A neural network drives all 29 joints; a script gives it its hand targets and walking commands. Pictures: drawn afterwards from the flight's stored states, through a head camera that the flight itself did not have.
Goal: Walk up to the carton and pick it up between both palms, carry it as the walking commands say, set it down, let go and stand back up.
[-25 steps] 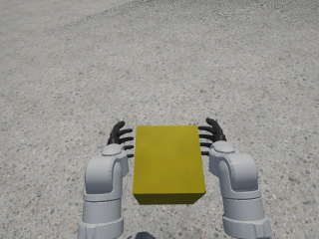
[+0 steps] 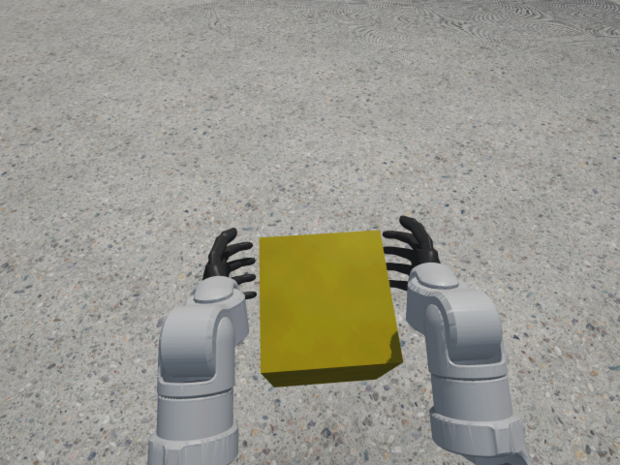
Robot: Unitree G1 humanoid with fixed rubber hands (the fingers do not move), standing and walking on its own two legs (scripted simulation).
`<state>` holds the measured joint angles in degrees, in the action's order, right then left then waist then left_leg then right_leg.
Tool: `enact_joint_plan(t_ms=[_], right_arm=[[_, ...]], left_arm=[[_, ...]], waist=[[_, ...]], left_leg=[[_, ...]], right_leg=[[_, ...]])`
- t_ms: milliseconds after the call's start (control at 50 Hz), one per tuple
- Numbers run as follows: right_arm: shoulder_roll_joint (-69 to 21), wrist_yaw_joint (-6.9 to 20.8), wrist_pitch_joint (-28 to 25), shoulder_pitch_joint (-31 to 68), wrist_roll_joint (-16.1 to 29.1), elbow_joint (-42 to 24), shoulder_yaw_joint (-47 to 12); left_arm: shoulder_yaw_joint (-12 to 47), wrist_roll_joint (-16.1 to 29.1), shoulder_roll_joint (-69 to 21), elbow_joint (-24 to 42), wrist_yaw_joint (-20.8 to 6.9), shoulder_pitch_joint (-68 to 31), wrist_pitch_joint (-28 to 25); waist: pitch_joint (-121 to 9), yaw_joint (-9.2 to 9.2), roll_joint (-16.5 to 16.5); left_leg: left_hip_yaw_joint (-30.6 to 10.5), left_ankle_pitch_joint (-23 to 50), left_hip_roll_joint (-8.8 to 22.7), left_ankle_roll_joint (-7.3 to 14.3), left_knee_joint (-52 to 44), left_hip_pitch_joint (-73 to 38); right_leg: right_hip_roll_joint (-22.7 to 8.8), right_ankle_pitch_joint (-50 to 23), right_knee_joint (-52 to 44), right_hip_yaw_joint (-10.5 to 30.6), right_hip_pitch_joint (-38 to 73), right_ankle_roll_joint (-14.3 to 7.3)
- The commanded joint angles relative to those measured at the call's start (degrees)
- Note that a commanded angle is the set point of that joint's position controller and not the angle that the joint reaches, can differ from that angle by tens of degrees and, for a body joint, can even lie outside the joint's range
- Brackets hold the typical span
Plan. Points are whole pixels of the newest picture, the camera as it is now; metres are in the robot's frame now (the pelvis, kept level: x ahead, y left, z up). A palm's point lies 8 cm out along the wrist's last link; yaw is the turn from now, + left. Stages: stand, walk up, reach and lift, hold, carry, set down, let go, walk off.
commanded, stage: carry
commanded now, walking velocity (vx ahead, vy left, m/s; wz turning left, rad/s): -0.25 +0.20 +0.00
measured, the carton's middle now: (322, 314) +0.31 +0.02 +0.00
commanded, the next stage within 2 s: none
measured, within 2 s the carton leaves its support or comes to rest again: neither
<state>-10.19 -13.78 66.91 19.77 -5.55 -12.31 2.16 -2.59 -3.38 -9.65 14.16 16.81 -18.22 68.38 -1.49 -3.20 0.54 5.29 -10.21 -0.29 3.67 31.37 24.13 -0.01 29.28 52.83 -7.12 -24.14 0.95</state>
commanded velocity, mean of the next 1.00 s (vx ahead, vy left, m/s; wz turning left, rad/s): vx -0.25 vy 0.20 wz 0.00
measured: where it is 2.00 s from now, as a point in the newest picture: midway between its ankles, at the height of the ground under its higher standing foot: outside the picture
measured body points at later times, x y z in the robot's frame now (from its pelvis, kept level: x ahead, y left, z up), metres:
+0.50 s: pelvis -0.18 +0.16 +0.00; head -0.17 +0.18 +0.45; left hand +0.12 +0.29 +0.07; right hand +0.13 +0.05 +0.09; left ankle -0.17 +0.28 -0.73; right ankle -0.13 -0.01 -0.68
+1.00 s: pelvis -0.36 +0.30 +0.01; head -0.34 +0.28 +0.46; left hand -0.04 +0.39 +0.11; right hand -0.06 +0.15 +0.11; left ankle -0.38 +0.46 -0.68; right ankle -0.31 +0.14 -0.73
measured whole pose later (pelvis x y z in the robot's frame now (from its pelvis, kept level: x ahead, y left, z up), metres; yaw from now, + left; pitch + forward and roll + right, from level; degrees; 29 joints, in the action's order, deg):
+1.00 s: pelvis -0.36 +0.30 +0.01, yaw -1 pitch +2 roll +3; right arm -10.0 -16.7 68.4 19.3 -3.3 -15.1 0.2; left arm -3.6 -6.3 -10.0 13.7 15.4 -19.1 68.1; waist -0.8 3.8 1.5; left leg 0.8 -28.4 1.0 -3.2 50.4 23.3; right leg -10.5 9.0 28.9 -3.5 -21.6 3.3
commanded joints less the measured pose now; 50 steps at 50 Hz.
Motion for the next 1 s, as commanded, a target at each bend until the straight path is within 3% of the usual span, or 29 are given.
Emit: enact_joint_plan(t_ms=[0,40,60,80,100,120,140,200,280,320,360,380,400,420,440,460,480,520,640,680,700,720,740,760,780,800,860,940,980], right_arm=[[-57.82,8.42,-0.60,6.01,13.00,-2.00,-22.76],[-57.95,7.97,-0.10,5.43,13.00,-0.91,-23.78],[-57.76,7.98,0.09,6.56,13.27,-1.78,-24.76],[-57.95,8.71,0.23,12.09,14.88,-6.26,-26.83],[-59.54,8.83,0.04,15.16,15.95,-6.77,-27.10],[-60.80,9.19,-0.10,17.32,17.94,-7.32,-29.12],[-61.46,9.56,-0.22,17.66,18.86,-7.15,-29.95],[-61.39,9.65,-0.16,16.81,20.20,-6.77,-30.68],[-59.98,9.06,0.64,13.46,19.97,-5.23,-29.98],[-59.45,8.96,0.98,12.55,19.56,-4.55,-29.07],[-58.93,9.10,1.15,11.23,18.74,-3.15,-27.85],[-58.82,9.28,1.16,10.91,18.20,-2.25,-27.10],[-58.33,9.49,1.12,11.27,17.55,-1.70,-26.46],[-56.86,9.78,0.93,10.87,16.65,-1.33,-25.35],[-58.53,10.12,0.62,11.96,16.85,-2.03,-25.00],[-59.55,10.40,0.38,13.13,16.57,-1.82,-24.33],[-60.34,10.62,-0.07,13.41,16.29,-1.96,-23.44],[-60.24,10.47,-0.96,12.00,15.40,-2.75,-22.15],[-57.62,8.85,-0.86,6.22,13.14,-2.42,-22.29],[-58.09,8.46,-0.44,5.96,13.21,-2.37,-23.50],[-58.11,8.25,-0.17,5.68,13.22,-1.86,-23.94],[-58.31,8.05,0.01,5.82,13.29,-1.39,-24.50],[-57.66,8.50,0.40,8.34,13.72,-3.95,-26.12],[-58.67,8.82,0.24,13.88,14.95,-6.90,-26.52],[-60.28,9.06,0.06,16.35,16.80,-7.30,-28.30],[-61.07,9.46,-0.07,18.13,18.31,-7.71,-29.70],[-61.61,9.72,-0.14,17.18,20.07,-7.22,-31.13],[-60.02,9.10,0.70,14.00,19.96,-5.52,-30.32],[-59.41,8.95,1.10,13.06,19.58,-4.75,-29.38]], left_arm=[[27.69,18.24,-58.62,4.96,-13.24,-17.54,-0.88],[25.65,17.53,-58.19,2.84,-13.68,-15.38,-0.56],[24.95,17.11,-57.92,1.90,-13.85,-15.38,-0.76],[23.85,16.47,-58.74,1.39,-13.91,-15.55,-1.38],[24.28,17.25,-59.64,2.90,-14.20,-15.88,-1.20],[23.39,16.36,-59.72,3.39,-14.22,-14.99,-1.47],[23.33,15.57,-59.32,4.58,-14.09,-15.43,-1.78],[21.63,13.98,-56.70,6.13,-13.26,-15.64,-2.45],[21.04,12.77,-54.86,5.01,-12.25,-13.15,-2.00],[21.46,12.66,-55.10,4.58,-12.06,-12.51,-1.67],[22.42,12.95,-55.91,3.98,-11.95,-13.22,-1.42],[23.16,13.12,-56.06,3.54,-12.05,-13.72,-1.34],[23.66,13.15,-56.31,2.99,-12.11,-14.33,-1.37],[24.85,13.76,-56.79,3.37,-12.30,-14.31,-1.07],[27.78,15.74,-58.45,5.74,-12.50,-20.29,-1.08],[28.65,16.73,-60.33,5.25,-12.88,-23.40,-1.17],[30.19,18.35,-61.51,6.86,-13.38,-25.78,-1.52],[31.72,20.17,-61.94,9.31,-13.72,-27.35,-1.96],[29.28,18.54,-58.76,6.77,-13.12,-18.79,-1.19],[27.39,18.08,-58.53,5.39,-13.30,-16.58,-0.82],[26.35,17.76,-58.42,4.47,-13.51,-15.62,-0.66],[25.27,17.29,-58.06,3.09,-13.82,-14.58,-0.57],[24.17,16.30,-57.60,1.79,-13.84,-14.85,-0.98],[24.78,17.39,-59.35,3.54,-14.23,-16.22,-1.08],[24.13,16.98,-59.87,3.93,-14.31,-15.22,-1.18],[23.68,16.13,-59.55,5.14,-14.21,-15.49,-1.47],[21.81,14.00,-56.77,6.70,-13.49,-15.21,-2.24],[20.93,12.57,-54.61,5.51,-12.33,-13.02,-1.82],[21.21,12.40,-54.64,4.98,-12.11,-12.29,-1.43]], waist=[[-21.81,3.44,-10.06],[-20.64,3.18,-4.13],[-19.99,3.17,8.22],[-18.16,2.08,24.48],[-13.86,2.51,14.71],[-12.94,2.72,7.42],[-13.09,2.97,5.23],[-14.53,3.16,9.17],[-17.62,2.72,14.37],[-19.15,2.55,15.33],[-20.93,3.69,13.99],[-19.99,3.44,10.65],[-18.12,2.99,2.69],[-16.69,3.74,-15.29],[-15.47,4.68,-21.00],[-14.63,4.17,-17.12],[-14.30,3.58,-13.94],[-16.20,3.42,-12.38],[-21.59,3.81,-11.81],[-21.67,3.46,-9.12],[-21.06,3.26,-6.30],[-19.99,3.29,-0.67],[-19.31,2.79,19.07],[-15.48,2.25,19.71],[-12.96,2.65,10.42],[-12.62,2.95,5.29],[-14.15,3.21,8.90],[-17.00,2.83,14.35],[-18.51,2.60,15.33]], left_leg=[[-14.50,22.99,14.45,7.52,-6.71,-20.31],[-12.53,17.41,11.88,2.87,-4.54,-12.03],[-9.24,0.81,6.50,-1.06,1.84,-0.21],[-2.45,-20.89,-0.06,-4.04,18.07,7.90],[-6.80,-20.98,1.42,-4.93,31.48,8.01],[-9.42,-17.72,1.10,-4.88,36.62,6.48],[-9.25,-14.35,1.57,-5.28,38.99,6.81],[-5.31,-13.11,1.31,-6.84,31.61,7.89],[-1.84,-19.80,-0.05,-7.05,16.74,3.13],[-1.37,-19.44,-0.25,-6.72,9.69,-0.42],[1.52,-12.70,-0.48,-6.22,-4.12,-7.92],[0.37,-9.26,0.82,-5.73,-10.56,-11.59],[-4.33,-2.64,5.67,-4.76,-11.67,-16.09],[-18.65,13.53,18.70,1.17,-12.25,-16.39],[-17.67,25.32,20.91,7.19,-10.82,-9.98],[-13.49,21.81,18.38,7.16,-9.58,-5.98],[-8.79,18.58,15.88,5.70,-8.87,-5.52],[-5.34,20.75,13.93,5.29,-7.23,-11.06],[-13.91,23.47,15.44,7.96,-7.72,-19.92],[-14.14,21.75,14.20,7.28,-6.97,-19.78],[-12.84,19.26,13.09,5.03,-6.29,-16.15],[-11.62,11.66,10.53,1.69,-3.00,-8.95],[-5.43,-12.94,2.24,-2.29,7.87,5.11],[-4.14,-21.70,1.13,-4.50,26.55,7.35],[-8.74,-19.54,0.76,-4.77,34.78,5.77],[-9.79,-15.68,0.93,-4.96,38.49,5.13],[-5.95,-12.24,1.14,-6.73,34.73,7.69],[-1.74,-20.31,-0.07,-7.24,18.52,3.73],[-1.33,-20.54,-0.27,-7.00,11.81,0.26]], right_leg=[[-2.90,-1.05,-19.28,2.64,3.59,-0.63],[-8.46,-13.80,-33.73,5.40,14.98,-1.03],[-18.34,-31.81,-31.19,17.43,23.17,-4.56],[-31.83,-49.93,-32.82,28.84,20.08,-13.40],[-31.84,-53.74,-33.85,23.56,13.59,-14.44],[-28.18,-47.72,-32.96,18.49,10.26,-12.58],[-25.17,-45.04,-31.41,13.93,10.04,-10.86],[-19.34,-47.33,-28.40,7.63,15.50,-7.35],[-20.80,-55.86,-28.49,10.64,20.87,-7.71],[-21.34,-54.05,-28.25,11.51,21.44,-6.99],[-19.37,-45.19,-25.29,9.86,19.68,-4.00],[-16.51,-37.76,-22.57,8.18,16.00,-2.12],[-12.99,-26.41,-15.82,4.66,7.66,-0.80],[-5.47,-2.91,-5.61,-1.20,-5.21,2.04],[-2.05,9.67,12.67,0.91,-5.86,1.01],[-1.57,7.53,21.72,5.53,-5.75,-0.05],[-2.20,2.02,24.82,5.57,-6.72,-0.37],[-2.17,-3.22,21.39,3.73,-8.92,-0.34],[-2.17,1.67,-8.21,2.93,0.19,-0.70],[-3.56,-2.60,-22.49,2.07,5.48,-0.91],[-5.87,-10.09,-31.58,2.24,11.07,-0.96],[-10.82,-15.41,-34.60,8.16,17.90,-1.69],[-27.59,-38.02,-32.76,27.89,22.43,-9.32],[-33.67,-50.53,-34.91,25.84,15.48,-14.65],[-29.95,-46.57,-34.55,20.65,10.26,-13.31],[-26.36,-42.16,-33.01,15.17,8.61,-10.92],[-19.53,-46.53,-28.70,6.82,14.97,-7.35],[-20.48,-56.56,-28.17,9.71,21.21,-7.59],[-21.35,-55.28,-28.25,11.07,21.94,-7.24]])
